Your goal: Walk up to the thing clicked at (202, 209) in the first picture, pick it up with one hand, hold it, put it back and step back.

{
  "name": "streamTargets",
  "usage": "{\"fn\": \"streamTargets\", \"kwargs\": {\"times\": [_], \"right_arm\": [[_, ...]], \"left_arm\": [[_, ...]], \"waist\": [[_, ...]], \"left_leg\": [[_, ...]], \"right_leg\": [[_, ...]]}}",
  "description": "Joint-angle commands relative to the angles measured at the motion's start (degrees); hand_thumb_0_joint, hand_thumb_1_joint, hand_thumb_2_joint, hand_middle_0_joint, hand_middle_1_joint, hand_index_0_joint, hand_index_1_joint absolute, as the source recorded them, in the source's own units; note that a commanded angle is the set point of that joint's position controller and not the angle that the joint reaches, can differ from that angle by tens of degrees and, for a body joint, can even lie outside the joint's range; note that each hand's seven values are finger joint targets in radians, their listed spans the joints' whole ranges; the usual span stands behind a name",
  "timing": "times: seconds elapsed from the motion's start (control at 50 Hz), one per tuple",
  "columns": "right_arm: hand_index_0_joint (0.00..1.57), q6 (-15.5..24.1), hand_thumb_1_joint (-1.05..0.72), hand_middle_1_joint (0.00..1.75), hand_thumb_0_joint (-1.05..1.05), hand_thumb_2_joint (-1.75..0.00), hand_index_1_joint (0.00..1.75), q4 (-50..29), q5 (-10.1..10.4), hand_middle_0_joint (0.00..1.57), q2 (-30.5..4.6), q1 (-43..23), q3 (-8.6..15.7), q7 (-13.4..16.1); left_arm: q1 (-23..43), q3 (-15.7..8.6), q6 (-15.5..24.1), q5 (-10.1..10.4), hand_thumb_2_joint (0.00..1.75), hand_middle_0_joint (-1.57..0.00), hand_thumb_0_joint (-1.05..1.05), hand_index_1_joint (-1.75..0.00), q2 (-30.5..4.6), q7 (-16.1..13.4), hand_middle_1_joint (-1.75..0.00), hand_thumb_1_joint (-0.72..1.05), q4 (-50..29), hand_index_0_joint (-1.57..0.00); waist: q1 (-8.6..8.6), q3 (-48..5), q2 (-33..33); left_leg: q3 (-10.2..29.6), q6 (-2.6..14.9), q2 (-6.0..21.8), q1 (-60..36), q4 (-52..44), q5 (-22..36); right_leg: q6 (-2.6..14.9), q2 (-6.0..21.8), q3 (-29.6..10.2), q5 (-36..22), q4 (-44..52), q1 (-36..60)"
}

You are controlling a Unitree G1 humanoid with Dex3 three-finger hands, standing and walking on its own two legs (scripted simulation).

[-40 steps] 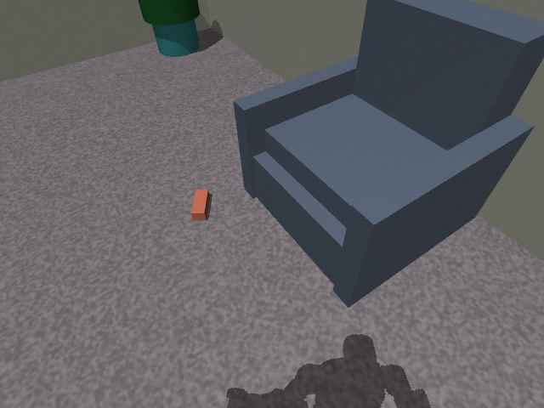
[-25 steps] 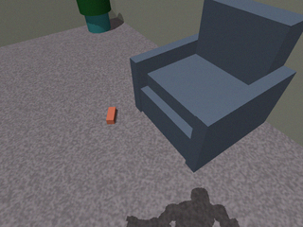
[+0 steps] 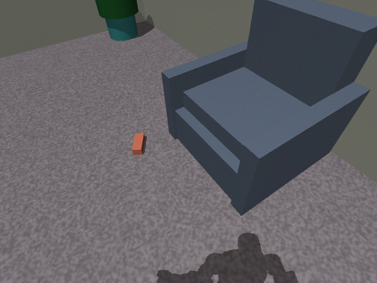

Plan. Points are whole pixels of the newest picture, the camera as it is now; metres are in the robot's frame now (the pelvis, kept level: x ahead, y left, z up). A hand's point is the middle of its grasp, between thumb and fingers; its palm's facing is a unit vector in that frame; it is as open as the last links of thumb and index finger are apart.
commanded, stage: stand
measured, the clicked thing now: (138, 143) +1.16 +0.43 -0.76
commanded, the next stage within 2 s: walk up in 0.32 s
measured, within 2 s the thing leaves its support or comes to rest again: neither
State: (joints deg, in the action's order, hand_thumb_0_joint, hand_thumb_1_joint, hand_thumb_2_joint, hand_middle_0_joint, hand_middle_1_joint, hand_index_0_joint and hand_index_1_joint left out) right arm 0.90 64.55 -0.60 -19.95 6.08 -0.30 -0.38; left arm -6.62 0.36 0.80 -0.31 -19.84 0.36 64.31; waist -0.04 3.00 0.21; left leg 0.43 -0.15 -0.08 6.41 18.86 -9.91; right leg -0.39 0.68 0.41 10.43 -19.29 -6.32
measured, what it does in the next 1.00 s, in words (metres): steps on the spot, turning left: left foot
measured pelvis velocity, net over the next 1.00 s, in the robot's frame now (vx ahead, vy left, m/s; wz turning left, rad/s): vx -0.01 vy -0.03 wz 0.51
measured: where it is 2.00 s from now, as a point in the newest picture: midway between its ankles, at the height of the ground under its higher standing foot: outside the picture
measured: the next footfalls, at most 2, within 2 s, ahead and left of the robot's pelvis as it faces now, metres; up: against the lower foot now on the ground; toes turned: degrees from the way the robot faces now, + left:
left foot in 0.96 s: +0.00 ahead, +0.11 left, +0.00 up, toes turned +31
right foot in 1.34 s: +0.13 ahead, -0.12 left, +0.00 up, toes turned +37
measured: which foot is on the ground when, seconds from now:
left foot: down 0.00-0.56, up 0.58-0.94, down 0.96-1.00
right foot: down 0.00-1.00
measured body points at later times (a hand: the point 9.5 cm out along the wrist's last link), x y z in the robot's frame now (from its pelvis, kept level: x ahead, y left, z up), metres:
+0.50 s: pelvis -0.01 -0.02 -0.01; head +0.05 -0.01 +0.44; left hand +0.08 +0.31 -0.12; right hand +0.08 -0.32 -0.14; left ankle +0.01 +0.12 -0.75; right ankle -0.01 -0.12 -0.73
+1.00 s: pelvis -0.01 -0.03 -0.03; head +0.02 +0.01 +0.41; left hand -0.10 +0.29 -0.16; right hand +0.25 -0.25 -0.12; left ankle -0.03 +0.09 -0.75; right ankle +0.00 -0.14 -0.74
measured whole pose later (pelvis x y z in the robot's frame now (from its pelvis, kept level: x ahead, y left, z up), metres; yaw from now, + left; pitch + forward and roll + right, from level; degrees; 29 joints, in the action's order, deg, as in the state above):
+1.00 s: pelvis -0.01 -0.03 -0.03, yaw +29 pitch -3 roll +2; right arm 0.3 45.2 -1.7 -21.9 11.4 3.9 -1.7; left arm -13.4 -4.4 -1.4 -1.1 -25.1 1.9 45.5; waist 2.8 8.7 -5.6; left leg -2.4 1.1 -1.4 18.3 37.8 -16.5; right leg 1.2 7.6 10.9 26.3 -46.0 -13.8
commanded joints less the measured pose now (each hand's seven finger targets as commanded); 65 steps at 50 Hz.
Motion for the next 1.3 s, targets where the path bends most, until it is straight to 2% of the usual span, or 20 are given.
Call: {"fn": "streamTargets", "kwargs": {"times": [0.0,0.28,0.3,0.4,0.44,0.5,0.52,0.54,0.6,0.66,0.7,0.82,0.92,0.94,0.96,0.98,1.0,1.08,1.22,1.28], "right_arm": [[0.20,0.9,-0.90,0.30,0.00,-0.90,0.30,-3.3,0.1,0.20,-11.9,-1.5,2.1,0.9],[0.20,1.1,-0.90,0.30,0.00,-0.90,0.30,-3.4,0.2,0.20,-12.3,-2.2,2.2,1.0],[0.20,0.5,-0.90,0.30,0.00,-0.90,0.30,-7.3,0.6,0.20,-15.4,2.3,4.7,0.8],[0.20,0.5,-0.90,0.30,0.00,-0.90,0.30,-12.2,-1.2,0.20,-19.7,4.5,8.4,1.6],[0.20,0.4,-0.90,0.30,0.00,-0.90,0.30,-13.4,-2.3,0.20,-19.0,3.8,8.3,2.1],[0.20,0.2,-0.90,0.30,0.00,-0.90,0.30,-17.0,-1.5,0.20,-14.5,-0.6,7.2,2.2],[0.20,-0.2,-0.90,0.30,0.00,-0.90,0.30,-19.2,0.2,0.20,-11.3,-1.6,6.3,1.8],[0.20,-0.4,-0.90,0.30,0.00,-0.90,0.30,-19.8,0.2,0.20,-9.9,-0.7,5.8,1.9],[0.20,-2.3,-0.90,0.30,0.00,-0.90,0.30,-21.7,-1.6,0.20,-15.0,6.4,7.4,1.3],[0.20,-2.5,-0.90,0.30,0.00,-0.90,0.30,-21.0,-2.1,0.20,-13.8,7.6,7.7,-0.4],[0.20,-2.6,-0.90,0.30,0.00,-0.90,0.30,-20.9,-1.8,0.20,-12.7,10.3,7.4,-1.1],[0.20,-1.4,-0.90,0.30,0.00,-0.90,0.30,-24.5,-1.0,0.20,-12.5,3.5,6.9,-1.3],[0.20,0.3,-0.90,0.30,0.00,-0.90,0.30,-21.7,-0.6,0.20,-13.0,12.7,7.9,-0.4],[0.20,0.8,-0.90,0.30,0.00,-0.90,0.30,-21.0,-1.0,0.20,-15.8,15.7,8.8,0.1],[0.20,1.2,-0.90,0.30,0.00,-0.90,0.30,-22.9,-1.6,0.20,-20.7,15.0,9.9,0.9],[0.20,1.3,-0.90,0.30,0.00,-0.90,0.30,-25.3,-1.5,0.20,-22.2,12.6,9.9,1.4],[0.20,1.3,-0.90,0.30,0.00,-0.90,0.30,-24.9,-0.1,0.20,-23.6,11.5,10.2,1.5],[0.20,1.3,-0.90,0.30,0.00,-0.90,0.30,-26.5,0.0,0.20,-17.5,7.6,7.7,2.3],[0.20,-0.6,-0.90,0.30,0.00,-0.90,0.30,-28.8,-1.7,0.20,-18.7,7.5,8.4,0.8],[0.20,-2.1,-0.90,0.30,0.00,-0.90,0.30,-29.9,-1.3,0.20,-16.9,4.6,8.0,0.2]], "left_arm": [[2.0,-2.3,1.1,-0.2,0.90,-0.20,0.00,-0.30,-11.9,-0.9,-0.30,0.90,-3.5,-0.20],[1.7,-2.3,1.0,-0.2,0.90,-0.20,0.00,-0.30,-12.0,-0.9,-0.30,0.90,-3.6,-0.20],[7.7,-6.2,-0.1,0.0,0.90,-0.20,0.00,-0.30,-16.4,-0.2,-0.30,0.90,-8.4,-0.20],[3.8,-6.3,-1.9,-0.3,0.90,-0.20,0.00,-0.30,-11.2,0.7,-0.30,0.90,-13.0,-0.20],[0.4,-5.8,-2.1,-0.1,0.90,-0.20,0.00,-0.30,-10.4,0.8,-0.30,0.90,-13.9,-0.20],[-5.5,-6.5,-1.1,-0.7,0.90,-0.20,0.00,-0.30,-11.8,0.0,-0.30,0.90,-14.0,-0.20],[-5.2,-8.0,-0.5,-1.9,0.90,-0.20,0.00,-0.30,-17.3,-0.4,-0.30,0.90,-14.7,-0.20],[-2.7,-8.5,-0.5,-2.5,0.90,-0.20,0.00,-0.30,-18.8,-0.6,-0.30,0.90,-16.1,-0.20],[7.3,-8.1,-0.9,-2.2,0.90,-0.20,0.00,-0.30,-17.8,0.1,-0.30,0.90,-23.0,-0.20],[2.8,-7.5,-0.3,-1.6,0.90,-0.20,0.00,-0.30,-14.6,-0.6,-0.30,0.90,-21.4,-0.20],[-0.2,-8.0,-0.2,-1.5,0.90,-0.20,0.00,-0.30,-14.5,-0.7,-0.30,0.90,-21.3,-0.20],[-6.7,-8.9,0.3,-1.8,0.90,-0.20,0.00,-0.30,-17.5,0.1,-0.30,0.90,-23.2,-0.20],[-3.2,-8.4,-0.6,-0.9,0.90,-0.20,0.00,-0.30,-17.6,0.9,-0.30,0.90,-25.4,-0.20],[-5.1,-7.4,-0.7,-0.7,0.90,-0.20,0.00,-0.30,-14.9,1.0,-0.30,0.90,-25.6,-0.20],[-7.1,-6.4,-0.9,-0.1,0.90,-0.20,0.00,-0.30,-10.8,1.0,-0.30,0.90,-26.5,-0.20],[-8.9,-6.5,-1.6,-0.4,0.90,-0.20,0.00,-0.30,-11.1,0.8,-0.30,0.90,-26.3,-0.20],[-7.3,-7.4,-1.7,-0.6,0.90,-0.20,0.00,-0.30,-15.2,0.4,-0.30,0.90,-25.4,-0.20],[-9.7,-7.6,-1.7,-0.4,0.90,-0.20,0.00,-0.30,-14.9,1.0,-0.30,0.90,-22.7,-0.20],[-12.5,-7.9,-0.4,0.0,0.90,-0.20,0.00,-0.30,-14.3,-0.5,-0.30,0.90,-21.7,-0.20],[-16.5,-8.1,0.8,-0.1,0.90,-0.20,0.00,-0.30,-12.9,-1.4,-0.30,0.90,-19.9,-0.20]], "waist": [[0.04,-3.8,-0.6],[0.30,-5.0,-0.2],[0.29,1.1,-2.7],[-0.14,-3.8,11.0],[0.99,-6.8,10.3],[5.59,-12.0,1.5],[6.55,-12.8,-9.1],[5.50,-10.2,-15.0],[-0.42,-5.9,-10.0],[-0.02,-1.6,-5.9],[0.15,-3.2,-6.2],[4.10,-0.6,-9.8],[-1.10,-4.3,-6.1],[-2.69,-7.6,0.9],[-2.06,-8.4,15.3],[0.04,-8.9,11.3],[-1.05,-7.2,12.6],[0.80,-2.2,8.5],[-0.04,-4.1,12.3],[2.95,-5.2,8.8]], "left_leg": [[5.3,1.71,7.0,0.1,-2.7,5.5],[5.4,1.58,7.3,-1.6,-2.9,8.6],[11.8,3.56,6.0,11.5,0.1,17.3],[30.8,12.59,14.7,5.0,-4.4,12.7],[31.2,12.22,14.0,1.3,-0.8,13.8],[17.5,6.65,4.4,4.4,14.8,14.7],[10.2,3.36,-1.8,16.9,21.6,8.4],[3.9,0.99,-6.2,28.3,26.6,-16.0],[4.5,-0.68,0.4,24.9,42.9,-18.5],[3.9,-0.24,0.7,24.8,43.4,-12.9],[2.4,-0.06,0.1,27.8,42.5,-11.3],[-0.8,0.15,2.1,24.5,27.7,-11.8],[-6.6,2.37,-2.3,3.0,11.0,-1.5],[-0.2,5.20,-0.4,-5.8,7.6,-0.4],[21.1,10.49,11.8,-11.1,3.3,6.2],[34.5,15.81,20.6,-7.8,2.8,9.8],[36.9,19.46,22.6,-2.5,0.9,5.4],[16.8,12.53,11.5,6.9,4.2,6.3],[17.8,12.91,8.4,13.5,7.7,6.7],[16.9,10.56,6.0,18.8,15.4,7.5]], "right_leg": [[1.75,6.8,-5.4,-5.9,3.8,0.3],[1.66,6.8,-5.0,-8.0,3.3,0.9],[2.05,3.6,1.3,0.1,-5.0,3.3],[2.12,-2.2,-1.3,17.1,-21.0,-9.6],[1.97,-1.8,-6.1,19.8,-21.7,-12.1],[2.92,2.8,-8.1,7.0,-0.6,-3.1],[4.71,11.1,-14.8,-4.6,0.6,8.3],[9.16,18.2,-20.6,-16.1,-0.1,14.6],[16.05,24.8,-19.3,-20.9,0.1,0.7],[10.07,14.4,-8.2,-19.6,-3.4,-0.4],[9.09,12.9,-4.6,-18.9,-4.5,6.1],[11.06,16.8,-3.4,-20.5,-5.0,5.9],[7.98,13.9,5.3,-14.3,-18.2,-6.2],[4.88,11.1,7.6,-10.8,-30.0,-11.9],[0.89,2.5,9.4,10.7,-42.5,-24.1],[0.25,1.1,3.0,25.3,-44.1,-28.0],[0.60,4.1,-1.9,27.4,-45.7,-24.4],[0.98,4.6,-1.7,18.4,-39.6,-20.8],[0.32,0.9,2.1,16.7,-28.6,-12.6],[1.32,-1.4,3.2,7.1,-14.4,-2.5]]}}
